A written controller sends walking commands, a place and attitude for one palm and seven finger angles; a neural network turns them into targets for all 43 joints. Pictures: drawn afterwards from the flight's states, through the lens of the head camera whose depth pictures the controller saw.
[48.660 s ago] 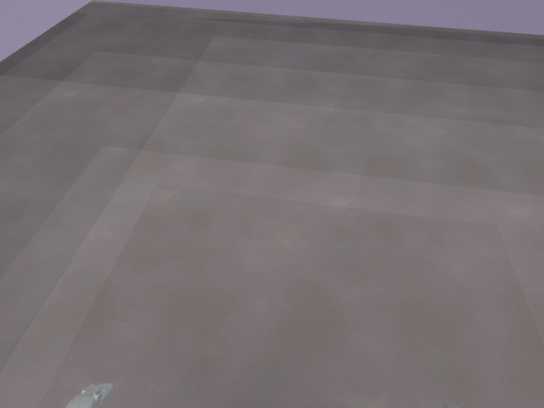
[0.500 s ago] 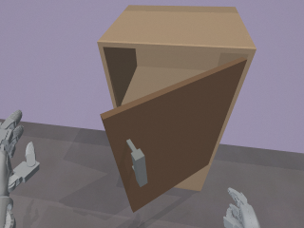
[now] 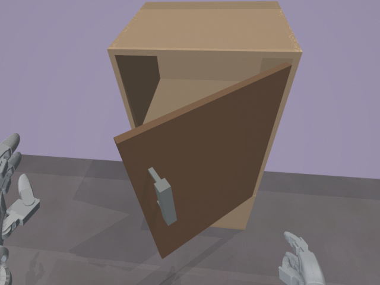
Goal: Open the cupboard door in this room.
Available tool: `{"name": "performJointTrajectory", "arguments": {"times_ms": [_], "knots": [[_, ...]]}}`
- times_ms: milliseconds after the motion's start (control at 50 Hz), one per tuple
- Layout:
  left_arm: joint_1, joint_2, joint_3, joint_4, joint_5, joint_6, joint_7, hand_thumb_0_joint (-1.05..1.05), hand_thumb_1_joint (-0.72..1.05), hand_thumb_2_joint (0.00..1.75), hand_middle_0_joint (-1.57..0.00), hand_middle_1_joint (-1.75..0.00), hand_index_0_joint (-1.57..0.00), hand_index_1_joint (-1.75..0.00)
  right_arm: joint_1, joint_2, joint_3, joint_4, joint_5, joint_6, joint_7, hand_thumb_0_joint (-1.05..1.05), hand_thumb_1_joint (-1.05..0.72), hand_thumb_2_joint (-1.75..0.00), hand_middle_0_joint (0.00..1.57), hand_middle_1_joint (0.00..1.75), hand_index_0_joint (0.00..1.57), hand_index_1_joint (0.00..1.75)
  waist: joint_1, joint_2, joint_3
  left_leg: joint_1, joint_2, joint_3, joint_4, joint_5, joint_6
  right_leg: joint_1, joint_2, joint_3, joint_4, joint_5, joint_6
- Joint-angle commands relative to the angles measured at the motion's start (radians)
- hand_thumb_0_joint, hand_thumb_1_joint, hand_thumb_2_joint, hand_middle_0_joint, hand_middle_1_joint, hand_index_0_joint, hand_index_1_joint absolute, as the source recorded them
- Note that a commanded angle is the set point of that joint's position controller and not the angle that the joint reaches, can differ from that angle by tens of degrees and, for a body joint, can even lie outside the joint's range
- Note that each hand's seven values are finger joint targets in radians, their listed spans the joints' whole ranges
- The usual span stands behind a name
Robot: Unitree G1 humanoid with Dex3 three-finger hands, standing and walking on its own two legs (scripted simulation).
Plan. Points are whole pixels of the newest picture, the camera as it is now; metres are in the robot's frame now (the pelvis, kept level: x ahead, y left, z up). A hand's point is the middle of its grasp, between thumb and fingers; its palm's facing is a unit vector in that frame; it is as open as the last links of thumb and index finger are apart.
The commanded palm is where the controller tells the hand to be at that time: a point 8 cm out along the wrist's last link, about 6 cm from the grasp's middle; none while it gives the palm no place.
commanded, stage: step back with the hand held close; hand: left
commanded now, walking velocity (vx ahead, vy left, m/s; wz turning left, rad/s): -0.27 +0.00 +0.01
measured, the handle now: (161, 196) +0.29 +0.10 +0.04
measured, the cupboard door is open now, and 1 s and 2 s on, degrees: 40 40 40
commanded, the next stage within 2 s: stop stepping back and stand still in 1.12 s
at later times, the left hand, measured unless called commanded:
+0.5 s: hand out of the picture +0.11 +0.29 +0.15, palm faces +0.44 -0.77 -0.47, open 7.4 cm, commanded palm +0.06 +0.32 +0.17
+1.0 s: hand out of the picture -0.02 +0.31 +0.16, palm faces +0.50 -0.73 -0.46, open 7.5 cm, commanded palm -0.11 +0.34 +0.17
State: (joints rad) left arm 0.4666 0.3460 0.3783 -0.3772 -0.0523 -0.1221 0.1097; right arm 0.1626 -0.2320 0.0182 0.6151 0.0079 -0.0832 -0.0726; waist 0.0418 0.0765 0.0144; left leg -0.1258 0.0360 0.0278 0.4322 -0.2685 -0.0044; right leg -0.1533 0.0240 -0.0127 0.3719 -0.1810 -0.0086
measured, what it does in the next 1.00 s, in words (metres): walks backwards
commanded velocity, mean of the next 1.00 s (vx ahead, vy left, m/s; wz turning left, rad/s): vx -0.32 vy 0.00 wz -0.01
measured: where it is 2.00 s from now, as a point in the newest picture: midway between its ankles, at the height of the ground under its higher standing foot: outside the picture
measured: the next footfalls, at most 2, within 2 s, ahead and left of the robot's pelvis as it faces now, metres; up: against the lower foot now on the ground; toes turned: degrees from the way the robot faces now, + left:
right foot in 1.18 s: -0.33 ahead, -0.13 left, +0.00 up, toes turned +8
left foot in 1.36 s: -0.26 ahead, +0.14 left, +0.00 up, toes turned +5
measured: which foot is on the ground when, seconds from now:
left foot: down 0.00-1.00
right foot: down 0.00-0.90, up 0.92-1.00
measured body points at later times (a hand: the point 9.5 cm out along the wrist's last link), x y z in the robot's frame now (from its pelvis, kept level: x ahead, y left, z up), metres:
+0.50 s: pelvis -0.08 +0.02 -0.02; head -0.08 +0.03 +0.43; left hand +0.08 +0.33 +0.17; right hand +0.09 -0.22 -0.09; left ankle -0.02 +0.12 -0.74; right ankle +0.01 -0.11 -0.74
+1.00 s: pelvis -0.20 +0.03 -0.03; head -0.19 +0.05 +0.42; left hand -0.05 +0.34 +0.18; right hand -0.01 -0.20 -0.10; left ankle -0.02 +0.13 -0.74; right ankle -0.17 -0.13 -0.67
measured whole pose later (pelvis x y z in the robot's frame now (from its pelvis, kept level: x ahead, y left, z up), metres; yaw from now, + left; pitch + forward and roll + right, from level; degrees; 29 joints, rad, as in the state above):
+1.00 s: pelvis -0.20 +0.03 -0.03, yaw +8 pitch -3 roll -6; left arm 0.46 0.46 0.44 -0.56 -0.02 -0.21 0.16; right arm 0.18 -0.19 -0.04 0.61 -0.01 -0.12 -0.07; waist -0.04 0.05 0.09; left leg -0.55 0.09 0.06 0.60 -0.05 0.08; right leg -0.54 0.11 0.04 1.19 -0.45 0.03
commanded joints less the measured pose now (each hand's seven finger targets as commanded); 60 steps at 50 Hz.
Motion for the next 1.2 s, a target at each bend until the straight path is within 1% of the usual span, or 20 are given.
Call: {"name": "performJointTrajectory", "arguments": {"times_ms": [0,160,460,560,640,720,780,840,860,880,900,920,940,1000,1080,1100,1120,1140,1160,1180], "knots": [[0.011,0.2,0.108,-0.205,0.008,-0.073,0.014,0.0,0.9,0.9,-0.2,-0.3,-0.2,-0.3,-0.103,-0.12,-0.057,-0.184,0.001,-0.014,-0.009,0.0,-0.9,-0.9,0.2,0.3,0.2,0.3,-0.026,-0.043,-0.132,-0.023,0.009,-0.01,-0.045,0.245,0.029,0.025,-0.077,0.086,-0.026,0.325,0.003],[0.104,0.252,0.177,-0.278,0.007,-0.082,0.039,0.0,0.9,0.9,-0.2,-0.3,-0.2,-0.3,-0.102,-0.113,-0.073,-0.229,0.01,0.029,-0.018,0.0,-0.9,-0.9,0.2,0.3,0.2,0.3,-0.025,-0.046,-0.207,-0.119,0.032,-0.027,-0.053,0.316,0.027,0.092,-0.065,0.056,0.084,0.401,0.016],[-0.011,0.227,0.153,-0.299,0.055,-0.133,0.066,0.0,0.9,0.9,-0.2,-0.3,-0.2,-0.3,-0.053,-0.137,-0.076,-0.219,0.004,-0.025,-0.02,0.0,-0.9,-0.9,0.2,0.3,0.2,0.3,-0.048,-0.046,-0.038,-0.483,0.051,-0.099,-0.06,-0.367,0.09,-0.014,-0.063,0.139,0.074,-0.173,0.015],[-0.018,0.234,0.185,-0.34,0.068,-0.153,0.075,0.0,0.9,0.9,-0.2,-0.3,-0.2,-0.3,-0.05,-0.133,-0.074,-0.22,-0.001,-0.05,-0.025,0.0,-0.9,-0.9,0.2,0.3,0.2,0.3,-0.036,0.094,-0.085,-0.649,0.152,-0.202,-0.191,-0.46,0.131,0.164,0.016,0.046,0.363,0.016,0.04],[0.036,0.23,0.209,-0.325,0.073,-0.165,0.063,0.0,0.9,0.9,-0.2,-0.3,-0.2,-0.3,-0.055,-0.13,-0.082,-0.224,-0.001,-0.065,-0.015,0.0,-0.9,-0.9,0.2,0.3,0.2,0.3,-0.038,0.092,-0.067,-0.724,0.143,-0.153,-0.117,-0.526,0.132,0.187,0.021,0.111,0.367,0.002,0.029],[-0.004,0.249,0.199,-0.343,0.047,-0.168,0.057,0.0,0.9,0.9,-0.2,-0.3,-0.2,-0.3,-0.029,-0.116,-0.089,-0.183,-0.01,-0.07,-0.002,0.0,-0.9,-0.9,0.2,0.3,0.2,0.3,-0.059,-0.169,-0.041,-0.402,0.0,-0.037,0.2,-0.327,0.046,-0.23,-0.135,0.346,0.025,-0.133,-0.054],[-0.032,0.237,0.151,-0.326,0.036,-0.153,0.07,0.0,0.9,0.9,-0.2,-0.3,-0.2,-0.3,-0.028,-0.092,-0.078,-0.15,-0.012,-0.051,0.012,0.0,-0.9,-0.9,0.2,0.3,0.2,0.3,-0.069,-0.272,-0.066,-0.152,-0.039,-0.019,0.37,-0.181,0.009,-0.478,-0.23,0.368,-0.104,-0.308,-0.095],[-0.025,0.257,0.169,-0.347,0.03,-0.16,0.076,0.0,0.9,0.9,-0.2,-0.3,-0.2,-0.3,-0.026,-0.113,-0.078,-0.153,-0.007,-0.038,-0.003,0.0,-0.9,-0.9,0.2,0.3,0.2,0.3,-0.079,-0.107,-0.07,-0.171,0.032,-0.12,0.109,-0.26,0.049,-0.467,-0.109,0.202,0.056,-0.334,-0.021],[-0.008,0.244,0.171,-0.373,0.029,-0.166,0.075,0.0,0.9,0.9,-0.2,-0.3,-0.2,-0.3,-0.036,-0.127,-0.079,-0.169,-0.005,-0.042,-0.009,0.0,-0.9,-0.9,0.2,0.3,0.2,0.3,-0.073,0.068,-0.083,-0.309,0.131,-0.226,-0.055,-0.396,0.094,-0.368,-0.031,0.131,0.271,-0.337,0.01],[-0.009,0.248,0.21,-0.393,0.036,-0.168,0.078,0.0,0.9,0.9,-0.2,-0.3,-0.2,-0.3,-0.072,-0.148,-0.085,-0.183,-0.017,-0.054,-0.015,0.0,-0.9,-0.9,0.2,0.3,0.2,0.3,-0.056,0.303,-0.107,-0.628,0.328,-0.44,-0.312,-0.663,0.181,-0.096,0.098,0.02,0.705,-0.27,0.053],[-0.051,0.285,0.235,-0.424,0.044,-0.164,0.084,0.0,0.9,0.9,-0.2,-0.3,-0.2,-0.3,-0.058,-0.102,-0.087,-0.173,-0.023,-0.072,-0.017,0.0,-0.9,-0.9,0.2,0.3,0.2,0.3,-0.06,0.262,-0.133,-0.665,0.388,-0.484,-0.368,-0.546,0.208,-0.067,0.098,0.058,1.005,-0.301,0.048],[-0.062,0.361,0.28,-0.467,0.038,-0.177,0.092,0.0,0.9,0.9,-0.2,-0.3,-0.2,-0.3,-0.05,-0.08,-0.097,-0.151,-0.021,-0.081,-0.018,0.0,-0.9,-0.9,0.2,0.3,0.2,0.3,-0.051,0.142,-0.179,-0.531,0.37,-0.429,-0.299,-0.376,0.18,-0.155,0.074,0.102,1.058,-0.326,0.038],[-0.103,0.333,0.255,-0.542,0.025,-0.184,0.091,0.0,0.9,0.9,-0.2,-0.3,-0.2,-0.3,-0.072,-0.088,-0.108,-0.152,-0.018,-0.099,-0.006,0.0,-0.9,-0.9,0.2,0.3,0.2,0.3,-0.043,0.086,-0.205,-0.411,0.343,-0.341,-0.223,-0.276,0.166,-0.22,0.076,0.096,1.035,-0.345,0.035],[0.086,0.278,0.245,-0.4,-0.011,-0.135,0.099,0.0,0.9,0.9,-0.2,-0.3,-0.2,-0.3,-0.11,-0.095,-0.126,-0.138,0.01,-0.118,0.023,0.0,-0.9,-0.9,0.2,0.3,0.2,0.3,-0.008,0.169,-0.24,-0.311,0.263,-0.063,-0.185,-0.256,0.085,-0.184,0.072,-0.044,0.956,-0.362,0.025],[-0.011,0.265,0.212,-0.357,-0.036,-0.127,0.084,0.0,0.9,0.9,-0.2,-0.3,-0.2,-0.3,-0.123,-0.082,-0.093,-0.12,0.01,-0.104,0.021,0.0,-0.9,-0.9,0.2,0.3,0.2,0.3,-0.031,0.207,-0.14,-0.363,0.273,0.029,-0.271,-0.322,-0.024,-0.058,0.056,-0.114,0.481,-0.479,-0.015],[-0.036,0.27,0.216,-0.34,-0.041,-0.134,0.078,0.0,0.9,0.9,-0.2,-0.3,-0.2,-0.3,-0.12,-0.077,-0.093,-0.114,0.004,-0.104,0.019,0.0,-0.9,-0.9,0.2,0.3,0.2,0.3,-0.029,0.151,-0.123,-0.314,0.248,0.061,-0.179,-0.293,-0.064,-0.104,0.027,-0.072,0.283,-0.525,-0.043],[-0.069,0.295,0.22,-0.352,-0.028,-0.151,0.078,0.0,0.9,0.9,-0.2,-0.3,-0.2,-0.3,-0.111,-0.07,-0.098,-0.098,0.004,-0.103,0.019,0.0,-0.9,-0.9,0.2,0.3,0.2,0.3,-0.026,0.032,-0.105,-0.192,0.157,0.127,0.029,-0.258,-0.107,-0.257,-0.043,0.071,0.041,-0.52,-0.1],[-0.11,0.31,0.205,-0.372,-0.011,-0.176,0.08,0.0,0.9,0.9,-0.2,-0.3,-0.2,-0.3,-0.113,-0.052,-0.099,-0.083,0.011,-0.107,0.024,0.0,-0.9,-0.9,0.2,0.3,0.2,0.3,-0.024,-0.251,-0.07,-0.074,0.062,0.093,0.474,-0.14,-0.129,-0.561,-0.286,0.515,-0.211,-0.624,-0.2],[-0.201,0.361,0.182,-0.387,0.021,-0.193,0.087,0.0,0.9,0.9,-0.2,-0.3,-0.2,-0.3,-0.146,-0.065,-0.085,-0.074,-0.005,-0.11,0.037,0.0,-0.9,-0.9,0.2,0.3,0.2,0.3,-0.002,-0.353,0.049,-0.292,0.004,-0.019,0.811,-0.191,-0.101,-0.617,-0.469,0.775,-0.308,-0.434,-0.271],[-0.233,0.429,0.254,-0.458,0.035,-0.199,0.102,0.0,0.9,0.9,-0.2,-0.3,-0.2,-0.3,-0.157,-0.07,-0.059,-0.069,-0.03,-0.12,0.057,0.0,-0.9,-0.9,0.2,0.3,0.2,0.3,0.003,-0.347,0.037,-0.434,-0.003,-0.078,0.895,-0.231,-0.096,-0.488,-0.428,0.688,-0.24,-0.121,-0.262]]}}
